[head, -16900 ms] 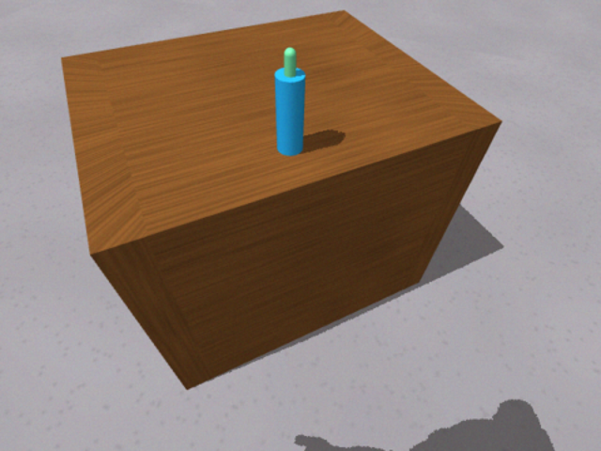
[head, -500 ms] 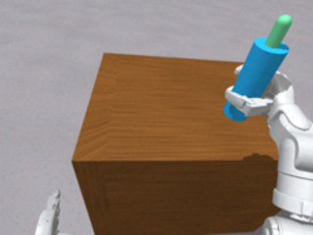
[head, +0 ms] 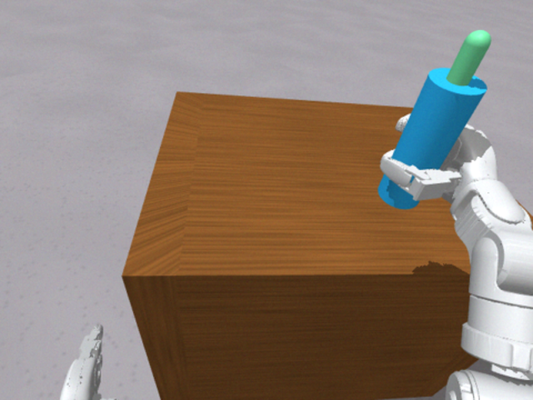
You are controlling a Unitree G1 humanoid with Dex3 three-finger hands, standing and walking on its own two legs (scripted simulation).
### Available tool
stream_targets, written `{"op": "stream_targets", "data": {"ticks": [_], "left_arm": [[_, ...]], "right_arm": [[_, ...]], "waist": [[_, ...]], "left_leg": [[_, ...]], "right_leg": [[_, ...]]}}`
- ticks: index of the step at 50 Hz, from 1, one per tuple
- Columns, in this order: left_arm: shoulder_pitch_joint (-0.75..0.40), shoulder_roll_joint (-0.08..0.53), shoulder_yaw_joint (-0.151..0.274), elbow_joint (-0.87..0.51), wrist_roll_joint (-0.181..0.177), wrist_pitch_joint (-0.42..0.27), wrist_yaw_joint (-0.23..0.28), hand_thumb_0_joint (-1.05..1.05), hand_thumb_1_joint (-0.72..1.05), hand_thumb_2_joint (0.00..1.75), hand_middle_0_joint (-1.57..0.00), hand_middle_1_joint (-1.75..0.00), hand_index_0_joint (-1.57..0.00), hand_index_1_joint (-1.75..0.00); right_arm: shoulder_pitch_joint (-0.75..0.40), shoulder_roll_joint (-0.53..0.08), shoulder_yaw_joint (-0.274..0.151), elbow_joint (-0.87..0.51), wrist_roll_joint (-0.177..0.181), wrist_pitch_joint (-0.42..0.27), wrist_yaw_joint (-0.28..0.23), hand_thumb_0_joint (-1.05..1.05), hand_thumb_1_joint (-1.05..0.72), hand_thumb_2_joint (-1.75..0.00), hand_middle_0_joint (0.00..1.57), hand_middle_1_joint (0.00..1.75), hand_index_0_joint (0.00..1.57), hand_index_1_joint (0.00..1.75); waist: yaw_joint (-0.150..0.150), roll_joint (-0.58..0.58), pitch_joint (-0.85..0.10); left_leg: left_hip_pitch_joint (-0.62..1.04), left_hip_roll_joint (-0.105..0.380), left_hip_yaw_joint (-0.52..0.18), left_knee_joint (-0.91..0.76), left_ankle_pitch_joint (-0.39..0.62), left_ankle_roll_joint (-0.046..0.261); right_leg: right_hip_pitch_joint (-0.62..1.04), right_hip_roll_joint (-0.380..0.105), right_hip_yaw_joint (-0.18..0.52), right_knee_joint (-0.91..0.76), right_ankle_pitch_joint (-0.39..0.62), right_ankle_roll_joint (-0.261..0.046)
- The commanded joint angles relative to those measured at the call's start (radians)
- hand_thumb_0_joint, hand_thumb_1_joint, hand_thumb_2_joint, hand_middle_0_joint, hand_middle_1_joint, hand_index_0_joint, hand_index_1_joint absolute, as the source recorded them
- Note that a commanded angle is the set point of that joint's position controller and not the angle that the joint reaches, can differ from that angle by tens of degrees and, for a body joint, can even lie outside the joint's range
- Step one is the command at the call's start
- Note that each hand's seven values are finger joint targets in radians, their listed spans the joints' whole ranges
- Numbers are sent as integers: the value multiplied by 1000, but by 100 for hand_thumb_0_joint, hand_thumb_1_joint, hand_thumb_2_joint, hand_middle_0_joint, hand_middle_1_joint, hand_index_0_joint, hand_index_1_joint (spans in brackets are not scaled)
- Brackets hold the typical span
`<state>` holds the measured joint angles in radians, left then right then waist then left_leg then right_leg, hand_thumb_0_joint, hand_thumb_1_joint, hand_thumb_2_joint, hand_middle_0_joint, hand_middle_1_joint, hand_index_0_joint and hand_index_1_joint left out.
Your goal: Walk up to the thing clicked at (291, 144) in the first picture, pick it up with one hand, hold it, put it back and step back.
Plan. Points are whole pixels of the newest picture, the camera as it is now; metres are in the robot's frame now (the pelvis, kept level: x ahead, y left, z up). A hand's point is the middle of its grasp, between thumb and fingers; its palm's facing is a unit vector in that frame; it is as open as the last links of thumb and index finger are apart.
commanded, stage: hold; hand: right
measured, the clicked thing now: (431, 129) +0.32 -0.17 +0.31
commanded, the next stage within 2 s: crouch in 1.00 s
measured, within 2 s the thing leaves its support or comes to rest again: neither
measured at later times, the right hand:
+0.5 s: hand (407, 152) +0.33 -0.16 +0.27, palm faces +0.03 +1.00 -0.02, open 8.5 cm
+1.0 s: hand (407, 149) +0.34 -0.16 +0.27, palm faces +0.03 +1.00 -0.03, open 8.5 cm
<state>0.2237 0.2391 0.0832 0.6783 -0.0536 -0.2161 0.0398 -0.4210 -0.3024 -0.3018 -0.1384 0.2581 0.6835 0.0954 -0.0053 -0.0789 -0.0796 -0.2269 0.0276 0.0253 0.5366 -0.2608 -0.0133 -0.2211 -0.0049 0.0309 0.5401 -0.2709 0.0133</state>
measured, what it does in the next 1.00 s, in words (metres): stands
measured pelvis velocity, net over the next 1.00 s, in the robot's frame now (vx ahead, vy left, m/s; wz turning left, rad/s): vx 0.00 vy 0.00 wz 0.00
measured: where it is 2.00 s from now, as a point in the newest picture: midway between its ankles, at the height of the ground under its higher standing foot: outside the picture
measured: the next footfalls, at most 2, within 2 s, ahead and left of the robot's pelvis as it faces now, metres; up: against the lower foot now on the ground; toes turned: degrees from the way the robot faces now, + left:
none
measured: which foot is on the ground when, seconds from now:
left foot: down 0.00-1.00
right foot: down 0.00-1.00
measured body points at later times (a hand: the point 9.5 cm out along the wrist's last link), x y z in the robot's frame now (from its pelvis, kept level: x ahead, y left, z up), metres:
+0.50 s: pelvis +0.00 +0.00 +0.00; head -0.05 +0.04 +0.45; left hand +0.17 +0.26 -0.08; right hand +0.33 -0.21 +0.27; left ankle +0.02 +0.13 -0.73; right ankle +0.02 -0.13 -0.73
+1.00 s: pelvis +0.00 +0.00 +0.00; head -0.04 +0.03 +0.45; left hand +0.18 +0.26 -0.07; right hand +0.33 -0.21 +0.27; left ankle +0.02 +0.13 -0.73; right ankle +0.02 -0.13 -0.73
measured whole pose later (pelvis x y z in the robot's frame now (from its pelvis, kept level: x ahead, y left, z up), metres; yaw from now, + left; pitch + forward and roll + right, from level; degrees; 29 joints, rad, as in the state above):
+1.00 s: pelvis +0.00 +0.00 +0.00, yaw +0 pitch -3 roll +0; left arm 0.22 0.25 0.08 0.67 -0.05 -0.21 0.05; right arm -0.46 -0.30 -0.29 -0.13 0.26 0.69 0.09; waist -0.01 -0.08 -0.08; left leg -0.23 0.03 0.02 0.53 -0.26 -0.01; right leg -0.22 -0.01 0.03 0.53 -0.27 0.01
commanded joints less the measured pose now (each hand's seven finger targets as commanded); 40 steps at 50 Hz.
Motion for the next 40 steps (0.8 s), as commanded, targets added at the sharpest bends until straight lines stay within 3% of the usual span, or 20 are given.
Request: {"op": "stream_targets", "data": {"ticks": [1, 5, 6, 7, 8, 9, 11, 13, 14, 18, 19, 23, 24, 26, 29, 31, 33, 34, 38, 40], "left_arm": [[-158, 110, 26, -193, 4, -65, 7, 0, -55, 5, -5, -5, -5, -5], [-160, 115, 35, -176, 6, -65, 11, 0, -55, 5, -5, -5, -5, -5], [-159, 130, 52, -180, 7, -66, 11, 0, -55, 5, -5, -5, -5, -5], [-145, 119, 35, -177, 10, -66, 11, 0, -55, 5, -5, -5, -5, -5], [-145, 127, 43, -167, 8, -63, 9, 0, -55, 5, -5, -5, -5, -5], [-135, 137, 56, -176, 8, -63, 11, 0, -55, 5, -5, -5, -4, -5], [-144, 117, 34, -175, 8, -59, 8, 0, -55, 5, -5, -5, -4, -5], [-154, 95, 14, -182, 5, -60, 6, 0, -55, 6, -4, -5, -4, -5], [-154, 101, 19, -172, 5, -61, 8, 0, -55, 5, -5, -5, -4, -5], [-158, 123, 33, -183, 4, -55, 9, 0, -55, 6, -5, -5, -4, -5], [-174, 114, 19, -195, 2, -56, 8, 0, -55, 5, -5, -5, -4, -5], [-144, 126, 37, -171, 4, -52, 8, 0, -55, 5, -5, -5, -4, -5], [-185, 119, 20, -228, 4, -59, 6, 0, -55, 6, -5, -5, -4, -5], [-156, 125, 34, -192, 5, -55, 10, 0, -55, 5, -5, -5, -4, -5], [-128, 93, 14, -156, 8, -54, 5, 0, -55, 5, -5, -5, -4, -5], [-143, 123, 37, -193, 7, -57, 9, 0, -55, 6, -4, -5, -4, -5], [-127, 107, 20, -167, 8, -54, 5, 0, -55, 6, -5, -5, -4, -5], [-146, 121, 31, -203, 7, -59, 9, 0, -55, 6, -5, -5, -4, -5], [-160, 114, 21, -198, 6, -61, 12, 0, -55, 6, -4, -5, -4, -5], [-165, 131, 35, -197, 8, -62, 18, 0, -56, 6, -5, -5, -4, -5]], "right_arm": [[-492, -201, -58, -258, 12, -96, -7, 0, -30, -132, 132, 145, 136, 145], [-490, -214, -74, -242, 13, -94, -13, 0, -32, -132, 132, 144, 135, 144], [-491, -213, -72, -244, 12, -95, -16, 0, -32, -132, 133, 145, 136, 145], [-490, -214, -69, -239, 8, -95, -16, 0, -32, -133, 134, 146, 137, 146], [-497, -236, -90, -234, 11, -96, -20, 0, -32, -133, 134, 146, 137, 146], [-504, -232, -84, -232, 10, -94, -17, 0, -30, -133, 133, 146, 137, 146], [-508, -239, -89, -210, 10, -94, -17, 0, -32, -132, 133, 145, 137, 145], [-506, -209, -67, -216, 13, -89, -15, 0, -31, -132, 132, 144, 136, 144], [-517, -228, -83, -229, 17, -90, -13, 0, -30, -132, 132, 144, 136, 144], [-478, -206, -68, -191, 15, -75, 0, 0, -28, -133, 131, 145, 135, 145], [-492, -205, -67, -207, 17, -74, 1, 0, -26, -132, 131, 145, 135, 145], [-513, -195, -56, -197, 13, -66, -6, 0, -27, -132, 132, 144, 135, 144], [-523, -207, -61, -215, 9, -72, -10, 0, -27, -132, 131, 144, 135, 144], [-525, -222, -78, -197, 11, -76, -19, 0, -28, -133, 132, 145, 136, 145], [-511, -213, -73, -195, 8, -86, -25, 0, -28, -132, 132, 145, 136, 145], [-501, -234, -92, -213, 8, -90, -28, 0, -28, -132, 133, 145, 136, 145], [-506, -225, -79, -215, 7, -96, -26, 0, -29, -133, 133, 146, 137, 146], [-534, -219, -68, -245, 9, -101, -25, 0, -26, -134, 133, 147, 137, 147], [-535, -233, -73, -251, 9, -98, -22, 0, -27, -131, 132, 144, 135, 144], [-508, -227, -79, -234, 11, -93, -19, 0, -28, -130, 131, 143, 134, 143]], "waist": [[2, 54, -189], [0, 59, -168], [7, 57, -182], [5, 45, -204], [-6, 42, -190], [3, 45, -202], [-9, 56, -184], [-10, 65, -168], [-11, 45, -173], [-4, 88, -175], [-11, 80, -180], [0, 61, -172], [-3, 75, -190], [-3, 86, -174], [-5, 53, -181], [-5, 63, -199], [-5, 56, -187], [1, 61, -196], [-3, 49, -190], [-5, 73, -196]], "left_leg": [[16, -26, 36, -84, 157, 12], [5, -24, 33, -99, 101, 8], [4, -25, 32, -95, 110, 8], [12, -23, 31, -91, 136, 10], [13, -26, 36, -86, 140, 13], [9, -28, 38, -80, 156, 14], [20, -26, 38, -88, 148, 12], [8, -24, 34, -95, 127, 8], [9, -23, 31, -97, 116, 11], [15, -19, 30, -104, 127, 4], [20, -20, 31, -102, 134, 7], [1, -26, 36, -99, 129, 12], [18, -23, 35, -103, 113, 9], [9, -23, 33, -106, 106, 8], [12, -21, 30, -100, 126, 9], [15, -20, 27, -97, 128, 9], [8, -21, 29, -97, 132, 11], [4, -23, 29, -97, 124, 11], [9, -19, 25, -102, 109, 9], [13, -20, 28, -103, 102, 8]], "right_leg": [[88, 16, -19, -75, 165, -25], [70, 22, -23, -81, 102, -31], [81, 21, -23, -81, 107, -31], [93, 22, -22, -78, 134, -29], [81, 19, -18, -77, 147, -25], [97, 14, -14, -77, 167, -24], [71, 19, -18, -75, 157, -26], [67, 21, -23, -79, 130, -30], [71, 23, -26, -79, 122, -29], [67, 26, -28, -76, 130, -32], [74, 24, -26, -79, 140, -31], [87, 16, -21, -88, 136, -26], [79, 23, -23, -87, 118, -29], [76, 23, -25, -89, 108, -33], [75, 25, -28, -82, 128, -30], [82, 25, -30, -80, 128, -32], [77, 24, -28, -81, 134, -30], [87, 22, -26, -82, 126, -31], [79, 25, -29, -78, 113, -32], [78, 24, -26, -79, 110, -32]]}}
